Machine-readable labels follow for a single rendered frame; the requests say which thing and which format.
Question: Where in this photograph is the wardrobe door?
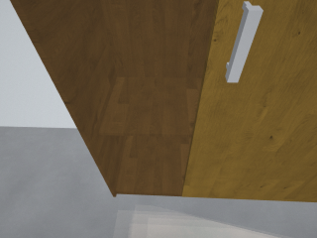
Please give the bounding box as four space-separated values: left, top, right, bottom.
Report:
181 0 317 202

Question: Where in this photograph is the handle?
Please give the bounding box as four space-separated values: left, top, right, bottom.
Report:
225 1 264 83

